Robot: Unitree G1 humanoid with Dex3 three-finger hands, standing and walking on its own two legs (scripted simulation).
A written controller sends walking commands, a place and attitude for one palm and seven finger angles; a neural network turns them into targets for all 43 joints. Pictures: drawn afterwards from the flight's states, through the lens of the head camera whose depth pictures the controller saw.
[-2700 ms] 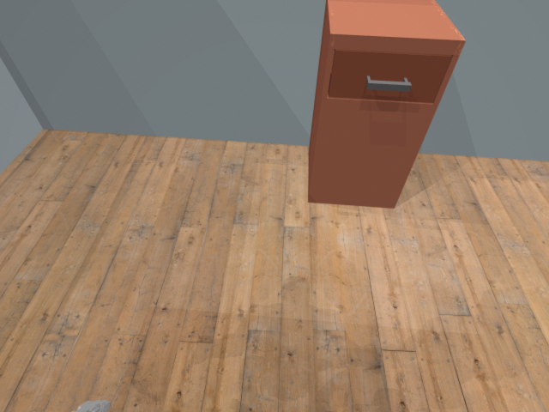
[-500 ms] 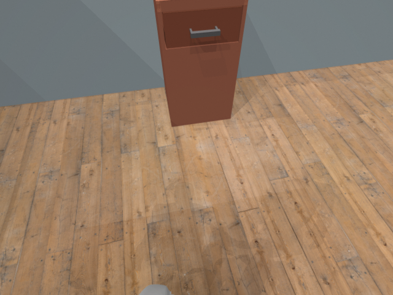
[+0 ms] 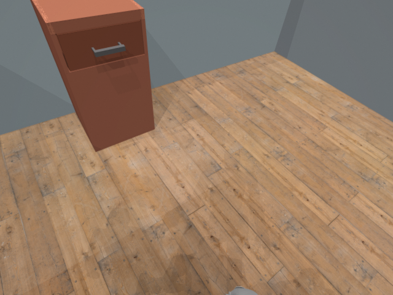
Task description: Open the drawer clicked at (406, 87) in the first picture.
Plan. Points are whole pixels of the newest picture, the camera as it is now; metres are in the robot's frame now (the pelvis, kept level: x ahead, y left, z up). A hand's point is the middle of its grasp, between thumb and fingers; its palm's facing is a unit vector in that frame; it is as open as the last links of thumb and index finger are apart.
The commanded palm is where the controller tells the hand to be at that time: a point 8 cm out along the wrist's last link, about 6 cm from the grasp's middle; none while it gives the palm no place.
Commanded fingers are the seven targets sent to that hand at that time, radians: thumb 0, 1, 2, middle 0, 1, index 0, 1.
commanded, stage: walk to a spot facing it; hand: left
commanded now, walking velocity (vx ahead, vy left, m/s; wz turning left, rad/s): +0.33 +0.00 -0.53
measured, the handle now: (108, 48) +1.17 +0.46 -0.10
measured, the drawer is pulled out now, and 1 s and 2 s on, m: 0.00 0.00 0.00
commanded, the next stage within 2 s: turn to face it in 1.30 s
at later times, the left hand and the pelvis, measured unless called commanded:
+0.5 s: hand (140, 256) +0.25 +0.15 -0.19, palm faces -0.17 -0.97 -0.18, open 7.3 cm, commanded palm none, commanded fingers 0.00 0.90 0.90 -0.20 -0.30 -0.20 -0.30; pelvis +0.18 -0.04 -0.02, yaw -12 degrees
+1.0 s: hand (190, 175) +0.51 +0.03 -0.18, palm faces -0.41 -0.89 -0.17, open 7.3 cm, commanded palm none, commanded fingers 0.00 0.90 0.90 -0.20 -0.30 -0.20 -0.30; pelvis +0.37 -0.11 -0.02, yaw -23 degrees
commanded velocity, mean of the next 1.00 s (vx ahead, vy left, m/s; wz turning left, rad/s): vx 0.37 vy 0.00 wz -0.26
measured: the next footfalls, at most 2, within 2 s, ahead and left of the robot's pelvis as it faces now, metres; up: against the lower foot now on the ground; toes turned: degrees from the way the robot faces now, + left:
right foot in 0.16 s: +0.13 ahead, -0.18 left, +0.00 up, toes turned -14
left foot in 0.52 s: +0.33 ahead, +0.04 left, +0.00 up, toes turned -2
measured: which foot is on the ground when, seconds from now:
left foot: down 0.00-0.16, up 0.18-0.50, down 0.52-1.00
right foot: up 0.00-0.14, down 0.16-0.52, up 0.54-1.00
